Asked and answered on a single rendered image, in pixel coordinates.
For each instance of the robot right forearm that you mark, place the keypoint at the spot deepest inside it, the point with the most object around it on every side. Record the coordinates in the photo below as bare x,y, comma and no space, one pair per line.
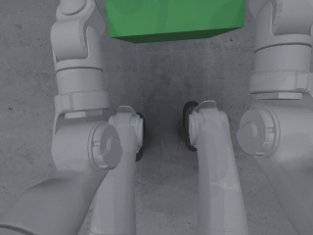
283,39

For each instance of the robot right foot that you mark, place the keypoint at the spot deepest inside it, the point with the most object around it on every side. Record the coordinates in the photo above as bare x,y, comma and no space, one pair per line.
187,110

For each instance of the robot right shin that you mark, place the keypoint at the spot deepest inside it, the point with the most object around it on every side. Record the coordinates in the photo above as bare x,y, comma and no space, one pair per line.
212,104

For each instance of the robot right upper arm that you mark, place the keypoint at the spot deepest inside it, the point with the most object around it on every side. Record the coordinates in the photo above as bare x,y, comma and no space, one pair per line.
280,139

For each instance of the robot left upper arm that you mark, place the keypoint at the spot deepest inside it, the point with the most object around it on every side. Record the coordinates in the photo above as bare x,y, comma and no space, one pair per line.
83,154

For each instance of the carton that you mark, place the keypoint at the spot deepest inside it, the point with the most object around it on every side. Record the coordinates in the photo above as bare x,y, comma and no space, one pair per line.
147,21

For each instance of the robot left forearm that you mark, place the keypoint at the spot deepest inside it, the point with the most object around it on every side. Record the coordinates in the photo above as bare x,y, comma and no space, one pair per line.
76,44

